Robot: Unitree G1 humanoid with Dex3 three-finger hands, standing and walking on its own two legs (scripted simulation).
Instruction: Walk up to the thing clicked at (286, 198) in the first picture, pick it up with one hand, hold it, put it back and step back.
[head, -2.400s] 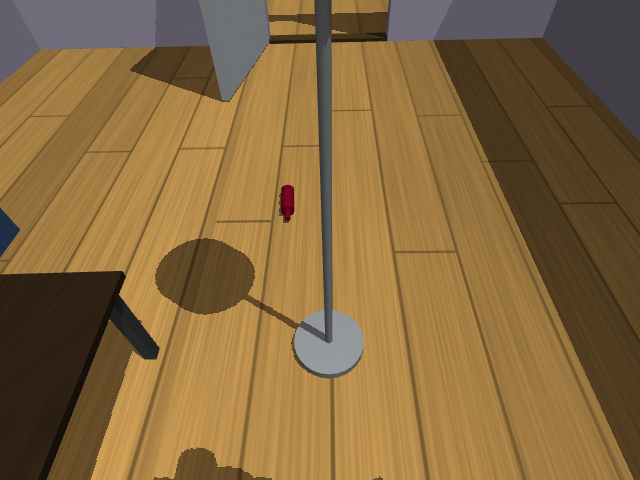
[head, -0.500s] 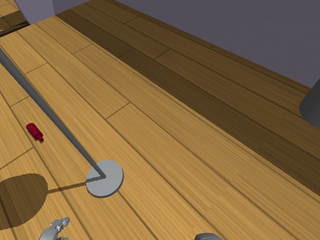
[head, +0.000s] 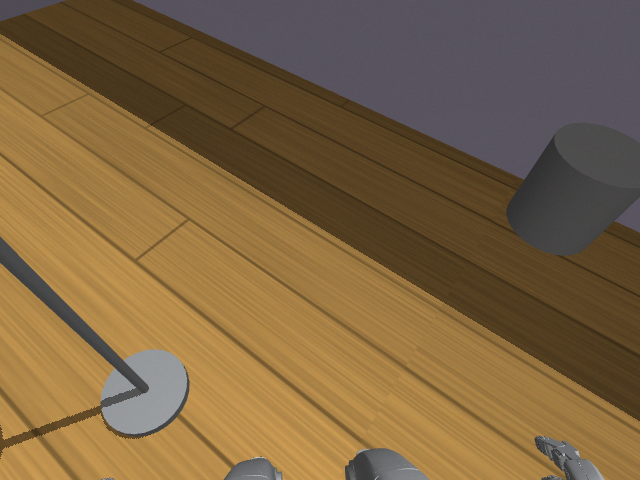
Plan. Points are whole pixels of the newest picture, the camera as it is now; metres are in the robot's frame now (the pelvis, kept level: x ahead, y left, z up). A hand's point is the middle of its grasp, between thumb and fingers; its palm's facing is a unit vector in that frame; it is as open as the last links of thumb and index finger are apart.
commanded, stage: walk up
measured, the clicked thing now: out of the picture +0.69 +1.15 -0.73
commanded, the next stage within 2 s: stand in 1.00 s
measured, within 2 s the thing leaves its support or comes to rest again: neither
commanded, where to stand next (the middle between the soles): +0.05 -0.01 m, yaw -10 degrees
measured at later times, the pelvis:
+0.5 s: pelvis +0.00 -0.01 -0.01, yaw -9 degrees
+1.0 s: pelvis +0.00 +0.00 +0.01, yaw -12 degrees
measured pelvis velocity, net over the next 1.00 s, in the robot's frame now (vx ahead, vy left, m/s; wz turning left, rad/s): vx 0.00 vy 0.00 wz -0.21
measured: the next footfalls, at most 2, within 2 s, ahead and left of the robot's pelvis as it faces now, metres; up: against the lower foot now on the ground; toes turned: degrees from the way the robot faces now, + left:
right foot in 0.26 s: +0.03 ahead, -0.15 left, +0.00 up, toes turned -5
left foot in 0.52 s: +0.07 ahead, +0.13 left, +0.00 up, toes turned -8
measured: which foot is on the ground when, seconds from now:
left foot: down 0.00-0.28, up 0.30-0.50, down 0.52-1.00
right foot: up 0.00-0.24, down 0.26-1.00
